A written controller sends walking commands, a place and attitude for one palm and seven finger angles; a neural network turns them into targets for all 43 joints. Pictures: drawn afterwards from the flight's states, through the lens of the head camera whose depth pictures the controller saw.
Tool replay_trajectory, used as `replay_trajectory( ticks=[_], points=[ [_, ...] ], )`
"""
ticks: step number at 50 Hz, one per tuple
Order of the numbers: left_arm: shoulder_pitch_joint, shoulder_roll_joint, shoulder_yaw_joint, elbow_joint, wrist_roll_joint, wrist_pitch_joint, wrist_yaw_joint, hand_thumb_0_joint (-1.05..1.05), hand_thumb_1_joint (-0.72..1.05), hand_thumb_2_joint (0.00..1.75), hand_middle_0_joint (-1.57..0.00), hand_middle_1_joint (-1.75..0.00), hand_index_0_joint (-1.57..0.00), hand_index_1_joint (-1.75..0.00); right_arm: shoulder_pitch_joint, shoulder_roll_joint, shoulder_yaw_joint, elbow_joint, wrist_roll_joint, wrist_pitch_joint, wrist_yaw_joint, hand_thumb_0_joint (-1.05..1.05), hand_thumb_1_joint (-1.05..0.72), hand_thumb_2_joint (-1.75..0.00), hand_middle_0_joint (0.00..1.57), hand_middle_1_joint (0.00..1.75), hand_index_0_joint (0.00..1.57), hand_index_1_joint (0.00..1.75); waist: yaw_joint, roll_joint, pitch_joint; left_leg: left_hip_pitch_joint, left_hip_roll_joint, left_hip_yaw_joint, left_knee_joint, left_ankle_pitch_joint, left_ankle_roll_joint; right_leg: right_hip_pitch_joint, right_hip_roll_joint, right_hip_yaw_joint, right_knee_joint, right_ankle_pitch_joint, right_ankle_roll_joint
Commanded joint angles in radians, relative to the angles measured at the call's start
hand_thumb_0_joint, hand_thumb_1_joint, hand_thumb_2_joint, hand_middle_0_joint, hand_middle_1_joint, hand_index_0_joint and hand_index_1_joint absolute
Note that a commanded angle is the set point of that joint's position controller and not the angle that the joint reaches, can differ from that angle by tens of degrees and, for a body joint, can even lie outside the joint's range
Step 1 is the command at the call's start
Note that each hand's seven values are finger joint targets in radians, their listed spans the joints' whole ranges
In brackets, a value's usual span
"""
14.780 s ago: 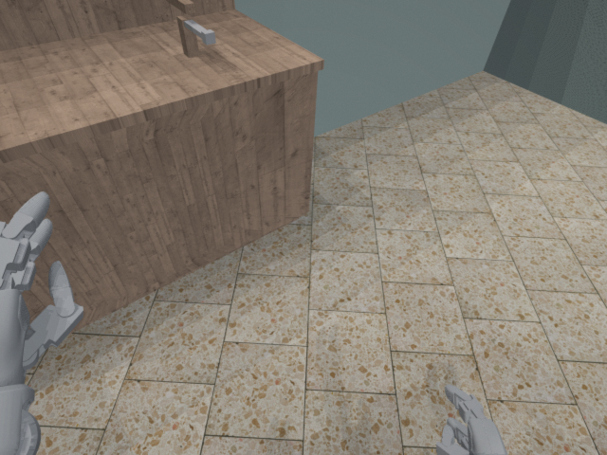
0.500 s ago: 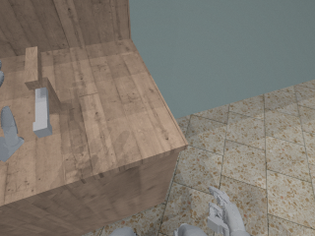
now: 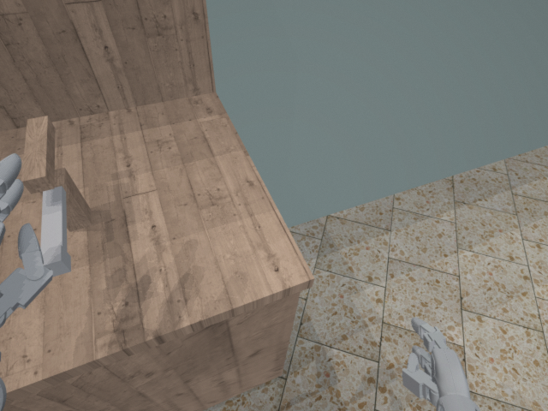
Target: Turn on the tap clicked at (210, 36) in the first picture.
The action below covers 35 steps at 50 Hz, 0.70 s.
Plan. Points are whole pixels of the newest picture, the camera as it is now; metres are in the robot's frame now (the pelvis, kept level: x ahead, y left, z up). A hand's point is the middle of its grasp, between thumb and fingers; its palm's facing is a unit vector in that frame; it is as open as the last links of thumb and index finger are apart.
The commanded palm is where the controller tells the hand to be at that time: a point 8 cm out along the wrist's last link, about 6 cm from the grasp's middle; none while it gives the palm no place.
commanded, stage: come to a stop and stand still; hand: left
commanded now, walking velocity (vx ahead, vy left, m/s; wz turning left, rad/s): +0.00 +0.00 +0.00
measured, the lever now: (53, 261) +0.27 +0.29 +0.10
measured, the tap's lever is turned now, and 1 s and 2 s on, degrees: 0 0 0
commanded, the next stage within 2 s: look again from close up in 1.14 s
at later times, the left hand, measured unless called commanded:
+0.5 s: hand (19, 304) +0.20 +0.28 +0.14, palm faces +0.26 -0.85 -0.45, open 7.4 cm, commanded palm +0.14 +0.31 +0.18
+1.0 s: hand (6, 263) +0.23 +0.29 +0.17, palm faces +0.36 -0.85 -0.39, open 7.4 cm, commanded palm +0.17 +0.32 +0.18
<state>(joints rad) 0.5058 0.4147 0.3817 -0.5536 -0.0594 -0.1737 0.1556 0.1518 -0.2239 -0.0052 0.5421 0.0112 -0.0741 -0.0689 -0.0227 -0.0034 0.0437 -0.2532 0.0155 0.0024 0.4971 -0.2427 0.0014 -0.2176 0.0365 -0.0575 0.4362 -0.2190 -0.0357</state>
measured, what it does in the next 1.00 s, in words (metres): stands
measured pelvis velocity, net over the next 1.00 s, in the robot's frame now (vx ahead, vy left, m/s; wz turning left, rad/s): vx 0.01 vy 0.04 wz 0.00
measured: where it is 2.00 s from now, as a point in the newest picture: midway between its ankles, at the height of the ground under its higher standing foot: outside the picture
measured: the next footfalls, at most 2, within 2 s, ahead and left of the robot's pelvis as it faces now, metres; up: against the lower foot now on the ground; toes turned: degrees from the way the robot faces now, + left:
none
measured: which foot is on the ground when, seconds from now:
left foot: down 0.00-1.00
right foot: down 0.00-1.00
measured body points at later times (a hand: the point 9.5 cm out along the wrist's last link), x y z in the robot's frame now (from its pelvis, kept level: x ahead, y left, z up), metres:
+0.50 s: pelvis -0.03 +0.04 +0.00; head +0.01 +0.07 +0.44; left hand +0.18 +0.32 +0.16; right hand +0.12 -0.19 -0.08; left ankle +0.01 +0.11 -0.74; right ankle +0.01 -0.10 -0.74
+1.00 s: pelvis +0.01 +0.04 +0.00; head +0.04 +0.07 +0.45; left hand +0.20 +0.33 +0.19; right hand +0.21 -0.17 -0.06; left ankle +0.01 +0.11 -0.74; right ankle +0.01 -0.10 -0.74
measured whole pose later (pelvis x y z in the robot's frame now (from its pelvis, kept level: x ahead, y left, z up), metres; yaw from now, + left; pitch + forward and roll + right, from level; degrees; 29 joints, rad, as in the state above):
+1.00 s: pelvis +0.01 +0.04 +0.00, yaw +0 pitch -1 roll -2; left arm 0.41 0.39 0.37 -0.53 -0.03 -0.21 0.09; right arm 0.17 -0.17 0.03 0.54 0.00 -0.12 -0.01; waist 0.03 -0.04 0.08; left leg -0.22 -0.04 0.03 0.50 -0.26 0.06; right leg -0.18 -0.02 -0.03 0.43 -0.23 0.02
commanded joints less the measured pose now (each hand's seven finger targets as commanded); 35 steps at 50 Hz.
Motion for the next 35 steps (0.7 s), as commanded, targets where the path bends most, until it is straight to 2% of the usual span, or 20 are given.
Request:
replay_trajectory(
  ticks=[1,4,5,6,7,8,11,13,15,16,17,18,20,21,22,24,27,31,33,35],
  points=[
    [0.007,0.090,0.087,-0.132,-0.011,-0.039,0.012,0.00,0.90,0.90,-0.20,-0.30,-0.20,-0.30,-0.050,-0.096,-0.030,-0.128,0.000,-0.036,-0.008,0.00,-0.90,-0.90,0.20,0.30,0.20,0.30,0.031,0.038,-0.215,0.053,0.057,-0.045,-0.064,0.308,-0.001,0.124,-0.103,0.098,-0.051,0.330,0.017],
    [-0.079,0.082,0.052,-0.117,-0.001,-0.029,0.011,0.00,0.90,0.90,-0.20,-0.30,-0.20,-0.30,-0.046,-0.098,-0.026,-0.122,-0.002,-0.037,-0.013,0.00,-0.90,-0.90,0.20,0.30,0.20,0.30,0.032,0.026,-0.175,0.033,0.051,-0.053,-0.110,0.190,0.005,0.108,-0.090,0.093,-0.090,0.210,0.028],
    [-1.165,0.903,0.604,-0.343,0.174,-0.160,-0.003,0.00,0.90,0.90,-0.20,-0.30,-0.20,-0.30,0.105,-0.149,-0.045,-0.115,-0.039,-0.103,0.004,0.00,-0.90,-0.90,0.20,0.30,0.20,0.30,0.040,-0.082,0.110,-0.127,0.047,-0.004,0.038,0.166,0.029,-0.135,-0.133,0.155,-0.214,0.165,0.116],
    [-0.872,0.483,0.322,0.177,0.055,-0.106,-0.033,0.00,0.90,0.90,-0.20,-0.30,-0.20,-0.30,-0.004,-0.077,-0.023,-0.013,0.030,-0.084,-0.001,0.00,-0.90,-0.90,0.20,0.30,0.20,0.30,0.032,0.054,0.024,0.034,0.082,-0.034,-0.014,0.147,0.021,-0.182,-0.238,0.126,-0.135,0.009,-0.021],
    [-0.646,0.298,0.181,0.077,0.031,-0.089,-0.047,0.00,0.90,0.90,-0.20,-0.30,-0.20,-0.30,-0.034,-0.090,-0.036,-0.072,0.008,-0.084,0.014,0.00,-0.90,-0.90,0.20,0.30,0.20,0.30,0.059,0.040,0.025,0.077,0.057,-0.041,-0.076,0.102,0.014,-0.131,-0.153,0.197,-0.111,0.046,-0.021],
    [-0.536,0.204,0.099,0.199,0.030,-0.075,-0.060,0.00,0.90,0.90,-0.20,-0.30,-0.20,-0.30,-0.019,-0.113,-0.046,-0.074,0.009,-0.101,0.023,0.00,-0.90,-0.90,0.20,0.30,0.20,0.30,0.071,0.066,-0.065,0.109,0.046,-0.005,-0.067,0.085,0.014,-0.071,-0.143,0.199,-0.098,0.094,-0.007],
    [-0.289,-0.005,-0.076,0.077,-0.007,-0.076,-0.090,0.00,0.90,0.90,-0.20,-0.30,-0.20,-0.30,-0.022,-0.092,-0.044,-0.095,0.033,-0.108,0.075,0.00,-0.90,-0.90,0.20,0.30,0.20,0.30,0.071,0.098,-0.208,0.129,0.060,-0.028,-0.092,0.077,0.036,0.045,-0.124,0.153,-0.041,0.082,0.043],
    [-0.195,0.029,-0.068,-0.094,0.014,-0.076,-0.086,0.00,0.90,0.90,-0.20,-0.30,-0.20,-0.30,-0.033,-0.101,-0.039,-0.137,0.026,-0.098,0.089,0.00,-0.90,-0.90,0.20,0.30,0.20,0.30,0.074,0.048,-0.209,0.046,0.071,-0.045,-0.122,-0.019,0.044,0.086,-0.110,0.123,-0.044,-0.026,0.046],
    [-0.136,0.120,0.025,-0.154,0.026,-0.082,-0.072,0.00,0.90,0.90,-0.20,-0.30,-0.20,-0.30,-0.049,-0.100,-0.030,-0.152,0.018,-0.100,0.083,0.00,-0.90,-0.90,0.20,0.30,0.20,0.30,0.075,-0.035,-0.159,-0.021,0.053,-0.049,-0.140,-0.139,0.034,0.062,-0.104,0.121,-0.092,-0.159,0.025],
    [-0.090,0.202,0.124,-0.143,0.027,-0.080,-0.053,0.00,0.90,0.90,-0.20,-0.30,-0.20,-0.30,-0.066,-0.106,-0.025,-0.141,0.015,-0.093,0.077,0.00,-0.90,-0.90,0.20,0.30,0.20,0.30,0.076,-0.051,-0.149,-0.010,0.051,-0.045,-0.142,-0.155,0.031,0.030,-0.095,0.117,-0.097,-0.190,0.017],
    [-0.087,0.184,0.131,-0.141,0.026,-0.085,-0.053,0.00,0.90,0.90,-0.20,-0.30,-0.20,-0.30,-0.062,-0.096,-0.019,-0.155,0.008,-0.088,0.067,0.00,-0.90,-0.90,0.20,0.30,0.20,0.30,0.067,-0.086,-0.138,-0.047,0.051,-0.054,-0.144,-0.180,0.033,0.035,-0.106,0.098,-0.097,-0.207,0.014],
    [-0.112,0.215,0.174,-0.154,0.022,-0.092,-0.049,0.00,0.90,0.90,-0.20,-0.30,-0.20,-0.30,-0.069,-0.093,-0.017,-0.166,0.008,-0.086,0.057,0.00,-0.90,-0.90,0.20,0.30,0.20,0.30,0.062,-0.094,-0.103,-0.063,0.049,-0.064,-0.147,-0.189,0.030,0.011,-0.101,0.100,-0.100,-0.226,0.012],
    [-0.150,0.200,0.181,-0.157,0.011,-0.105,-0.045,0.00,0.90,0.90,-0.20,-0.30,-0.20,-0.30,-0.063,-0.091,-0.015,-0.165,0.008,-0.085,0.041,0.00,-0.90,-0.90,0.20,0.30,0.20,0.30,0.046,0.010,-0.066,-0.106,0.067,-0.096,-0.184,-0.240,0.039,0.019,-0.086,0.099,-0.066,-0.202,0.012],
    [-0.198,0.259,0.234,-0.189,0.021,-0.111,-0.033,0.00,0.90,0.90,-0.20,-0.30,-0.20,-0.30,-0.072,-0.105,-0.020,-0.159,0.007,-0.085,0.035,0.00,-0.90,-0.90,0.20,0.30,0.20,0.30,0.046,0.105,-0.074,-0.133,0.093,-0.122,-0.222,-0.289,0.048,0.058,-0.068,0.093,-0.019,-0.158,0.017],
    [-0.220,0.193,0.178,-0.177,0.018,-0.116,-0.037,0.00,0.90,0.90,-0.20,-0.30,-0.20,-0.30,-0.048,-0.098,-0.022,-0.157,0.009,-0.088,0.032,0.00,-0.90,-0.90,0.20,0.30,0.20,0.30,0.041,0.176,-0.079,-0.185,0.112,-0.136,-0.251,-0.336,0.060,0.120,-0.059,0.068,0.033,-0.107,0.020],
    [-0.263,0.207,0.185,-0.159,0.029,-0.129,-0.040,0.00,0.90,0.90,-0.20,-0.30,-0.20,-0.30,-0.024,-0.102,-0.027,-0.149,0.011,-0.111,0.038,0.00,-0.90,-0.90,0.20,0.30,0.20,0.30,0.052,0.241,-0.097,-0.217,0.117,-0.132,-0.254,-0.330,0.068,0.198,-0.049,0.052,0.068,-0.035,0.020],
    [-0.244,0.159,0.133,-0.139,0.029,-0.135,-0.051,0.00,0.90,0.90,-0.20,-0.30,-0.20,-0.30,-0.009,-0.099,-0.025,-0.125,0.006,-0.139,0.045,0.00,-0.90,-0.90,0.20,0.30,0.20,0.30,0.051,0.128,-0.134,-0.073,0.085,-0.105,-0.165,-0.139,0.050,0.133,-0.080,0.067,-0.017,0.016,0.010],
    [-0.162,0.040,0.014,-0.073,0.038,-0.121,-0.058,0.00,0.90,0.90,-0.20,-0.30,-0.20,-0.30,-0.011,-0.102,-0.030,-0.096,0.008,-0.159,0.057,0.00,-0.90,-0.90,0.20,0.30,0.20,0.30,0.047,0.092,-0.104,0.015,0.091,-0.120,-0.178,-0.031,0.027,0.044,-0.074,0.072,-0.021,0.030,0.011],
    [-0.186,0.058,0.013,-0.071,0.047,-0.119,-0.053,0.00,0.90,0.90,-0.20,-0.30,-0.20,-0.30,0.006,-0.112,-0.034,-0.092,0.004,-0.149,0.058,0.00,-0.90,-0.90,0.20,0.30,0.20,0.30,0.048,0.091,-0.088,-0.008,0.103,-0.135,-0.191,0.003,0.020,0.052,-0.073,0.062,-0.005,0.046,0.015],
    [-0.194,0.080,0.034,-0.040,0.052,-0.118,-0.049,0.00,0.90,0.90,-0.20,-0.30,-0.20,-0.30,0.002,-0.110,-0.033,-0.093,0.001,-0.137,0.054,0.00,-0.90,-0.90,0.20,0.30,0.20,0.30,0.050,0.048,-0.090,-0.006,0.097,-0.123,-0.169,0.067,0.013,0.063,-0.085,0.065,-0.019,0.082,0.013]
  ],
)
